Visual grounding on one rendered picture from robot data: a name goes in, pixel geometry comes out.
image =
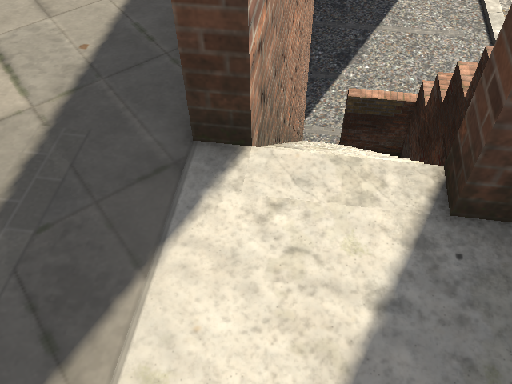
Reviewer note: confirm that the stairs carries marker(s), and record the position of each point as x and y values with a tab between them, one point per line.
337	149

